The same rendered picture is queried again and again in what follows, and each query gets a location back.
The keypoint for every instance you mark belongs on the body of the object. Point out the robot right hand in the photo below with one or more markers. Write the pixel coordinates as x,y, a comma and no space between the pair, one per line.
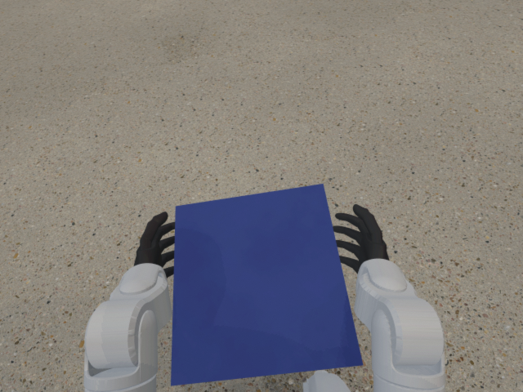
369,237

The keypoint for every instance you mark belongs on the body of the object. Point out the right robot thigh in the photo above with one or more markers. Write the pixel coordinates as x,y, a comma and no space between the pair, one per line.
325,382

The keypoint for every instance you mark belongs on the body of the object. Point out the carton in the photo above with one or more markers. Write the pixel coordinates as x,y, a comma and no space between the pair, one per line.
258,289

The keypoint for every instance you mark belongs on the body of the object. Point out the robot right forearm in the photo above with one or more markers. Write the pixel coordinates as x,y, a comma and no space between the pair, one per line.
407,336

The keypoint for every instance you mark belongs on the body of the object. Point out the robot left forearm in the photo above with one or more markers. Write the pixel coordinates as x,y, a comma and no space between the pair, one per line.
121,339

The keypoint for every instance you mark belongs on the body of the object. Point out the robot left hand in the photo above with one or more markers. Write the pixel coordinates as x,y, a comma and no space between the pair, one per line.
151,246

